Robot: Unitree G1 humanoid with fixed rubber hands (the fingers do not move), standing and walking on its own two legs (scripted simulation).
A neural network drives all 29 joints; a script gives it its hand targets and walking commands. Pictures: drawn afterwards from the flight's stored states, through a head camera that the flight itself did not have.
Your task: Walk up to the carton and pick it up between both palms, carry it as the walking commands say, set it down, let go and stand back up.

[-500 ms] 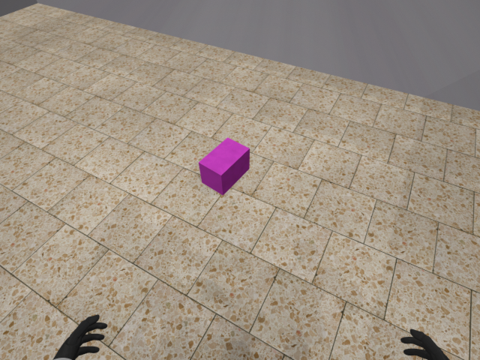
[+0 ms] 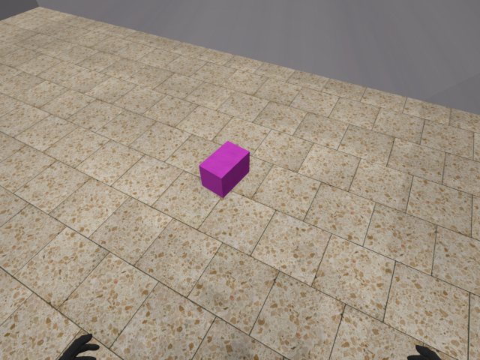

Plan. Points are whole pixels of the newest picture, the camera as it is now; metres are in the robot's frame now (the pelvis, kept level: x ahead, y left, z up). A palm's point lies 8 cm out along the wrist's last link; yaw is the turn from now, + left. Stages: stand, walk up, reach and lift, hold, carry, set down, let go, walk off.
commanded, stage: stand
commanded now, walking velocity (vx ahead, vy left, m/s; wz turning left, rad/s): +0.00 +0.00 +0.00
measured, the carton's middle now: (225, 168) +1.16 +0.13 -0.70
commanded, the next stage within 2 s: walk up in 1.12 s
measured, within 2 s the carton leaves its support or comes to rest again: neither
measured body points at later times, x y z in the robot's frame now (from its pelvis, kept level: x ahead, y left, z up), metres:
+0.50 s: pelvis +0.00 +0.00 +0.00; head +0.02 +0.00 +0.45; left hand +0.11 +0.33 -0.11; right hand +0.11 -0.32 -0.11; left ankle +0.00 +0.13 -0.75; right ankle +0.01 -0.12 -0.75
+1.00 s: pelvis +0.01 +0.00 +0.00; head +0.02 +0.00 +0.45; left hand +0.12 +0.33 -0.11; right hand +0.11 -0.33 -0.11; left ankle +0.00 +0.13 -0.75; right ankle +0.01 -0.12 -0.75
